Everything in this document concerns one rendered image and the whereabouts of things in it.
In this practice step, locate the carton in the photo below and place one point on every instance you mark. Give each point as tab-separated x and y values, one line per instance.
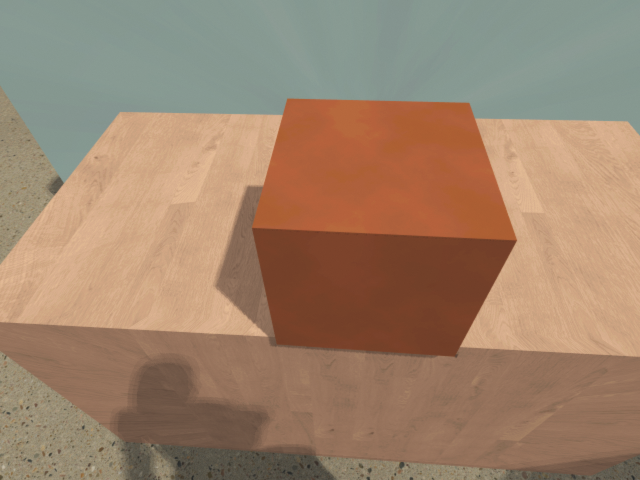
380	226

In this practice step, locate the pedestal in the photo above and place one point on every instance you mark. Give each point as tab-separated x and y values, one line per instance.
137	295

